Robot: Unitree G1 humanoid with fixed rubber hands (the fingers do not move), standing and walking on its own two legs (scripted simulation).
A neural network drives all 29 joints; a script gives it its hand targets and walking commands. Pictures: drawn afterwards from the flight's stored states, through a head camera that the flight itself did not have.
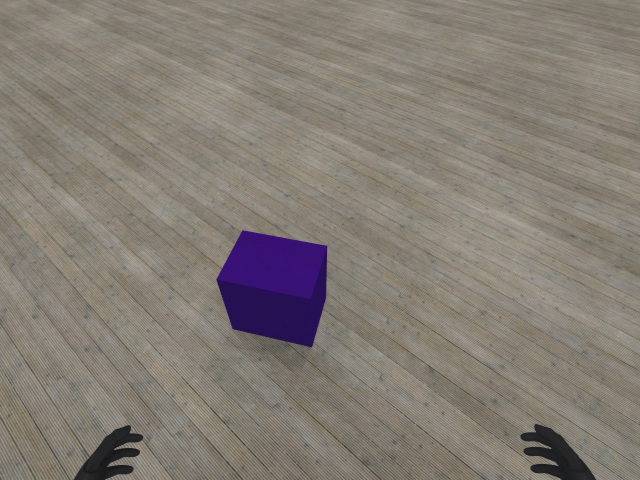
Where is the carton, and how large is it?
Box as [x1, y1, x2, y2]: [216, 230, 326, 346]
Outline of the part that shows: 242,230 216,279 232,328 311,346 325,299 326,246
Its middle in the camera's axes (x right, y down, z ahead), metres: -0.14 +0.17 +1.31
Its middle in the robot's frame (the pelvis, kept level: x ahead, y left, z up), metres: +0.82 +0.16 -0.61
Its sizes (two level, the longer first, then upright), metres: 0.293 0.212 0.295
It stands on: the floor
